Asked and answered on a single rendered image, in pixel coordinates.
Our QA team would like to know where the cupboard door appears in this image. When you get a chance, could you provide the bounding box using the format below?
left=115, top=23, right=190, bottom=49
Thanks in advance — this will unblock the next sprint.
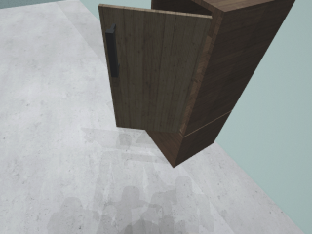
left=98, top=3, right=213, bottom=134

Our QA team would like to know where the handle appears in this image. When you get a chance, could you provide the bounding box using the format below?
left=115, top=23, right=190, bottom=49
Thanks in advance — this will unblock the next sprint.
left=105, top=23, right=120, bottom=78

